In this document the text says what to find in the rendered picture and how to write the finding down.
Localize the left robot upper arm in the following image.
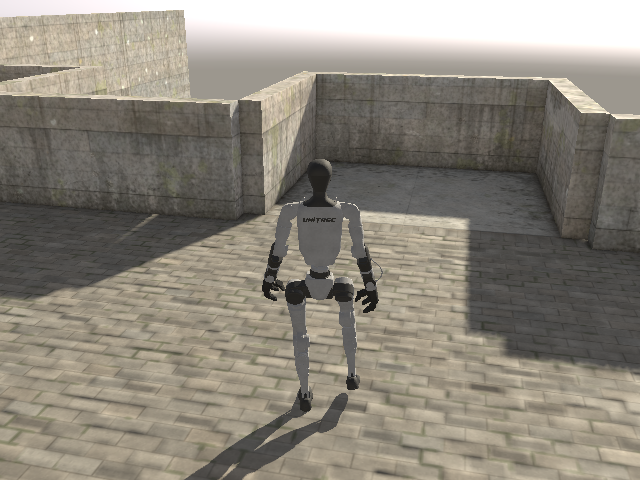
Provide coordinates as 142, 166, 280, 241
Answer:
272, 202, 299, 257

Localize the robot right hand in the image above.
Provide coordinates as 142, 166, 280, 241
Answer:
355, 287, 379, 313

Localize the left robot forearm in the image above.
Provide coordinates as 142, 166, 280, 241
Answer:
264, 242, 283, 283

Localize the robot left hand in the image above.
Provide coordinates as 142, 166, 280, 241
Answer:
262, 279, 285, 301

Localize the right robot upper arm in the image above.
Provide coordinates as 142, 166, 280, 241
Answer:
341, 202, 367, 259

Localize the robot torso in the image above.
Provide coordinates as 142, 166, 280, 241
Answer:
297, 197, 344, 300

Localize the right robot forearm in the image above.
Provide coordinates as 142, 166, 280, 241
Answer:
357, 243, 377, 291

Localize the robot head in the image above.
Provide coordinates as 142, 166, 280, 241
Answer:
303, 159, 337, 207

